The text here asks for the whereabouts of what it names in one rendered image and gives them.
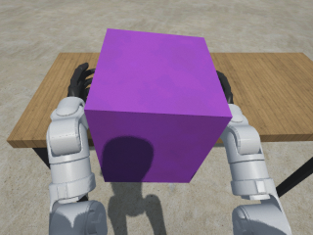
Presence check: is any robot left hand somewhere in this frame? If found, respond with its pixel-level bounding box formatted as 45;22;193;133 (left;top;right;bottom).
67;62;96;104

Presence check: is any table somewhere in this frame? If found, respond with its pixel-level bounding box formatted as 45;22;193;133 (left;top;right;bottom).
6;52;313;203

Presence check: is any carton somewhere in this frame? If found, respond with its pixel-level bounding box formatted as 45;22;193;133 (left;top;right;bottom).
84;28;233;183

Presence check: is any robot right hand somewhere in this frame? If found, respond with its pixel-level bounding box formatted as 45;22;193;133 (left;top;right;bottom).
216;70;234;104

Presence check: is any robot right upper arm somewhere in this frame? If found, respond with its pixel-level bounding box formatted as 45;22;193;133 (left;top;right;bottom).
232;203;291;235

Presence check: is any robot left upper arm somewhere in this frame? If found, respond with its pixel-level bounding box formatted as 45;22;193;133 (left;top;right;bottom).
49;200;108;235

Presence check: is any robot left forearm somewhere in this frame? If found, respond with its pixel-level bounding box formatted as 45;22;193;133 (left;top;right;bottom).
46;96;96;235

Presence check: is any robot right forearm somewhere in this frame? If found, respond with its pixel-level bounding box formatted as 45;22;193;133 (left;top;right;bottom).
220;104;292;235

